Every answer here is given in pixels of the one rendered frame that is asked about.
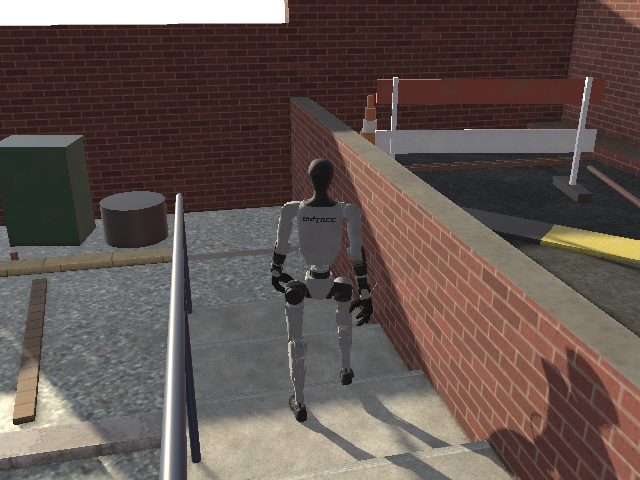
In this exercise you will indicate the robot left hand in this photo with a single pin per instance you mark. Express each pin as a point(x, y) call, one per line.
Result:
point(284, 278)

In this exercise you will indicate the robot right hand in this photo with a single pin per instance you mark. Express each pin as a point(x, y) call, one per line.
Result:
point(366, 311)

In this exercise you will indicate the left robot shin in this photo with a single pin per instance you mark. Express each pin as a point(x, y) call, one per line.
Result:
point(297, 373)

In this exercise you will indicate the left robot upper arm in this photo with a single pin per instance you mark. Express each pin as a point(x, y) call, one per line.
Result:
point(288, 212)

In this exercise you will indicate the humanoid robot torso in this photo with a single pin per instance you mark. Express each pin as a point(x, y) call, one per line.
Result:
point(320, 237)

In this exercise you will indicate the left robot forearm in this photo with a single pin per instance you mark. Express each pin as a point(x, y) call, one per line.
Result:
point(277, 262)

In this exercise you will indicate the right robot forearm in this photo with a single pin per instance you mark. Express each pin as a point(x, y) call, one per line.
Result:
point(361, 276)

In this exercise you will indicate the right robot upper arm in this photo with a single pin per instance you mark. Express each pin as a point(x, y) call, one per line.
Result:
point(354, 228)

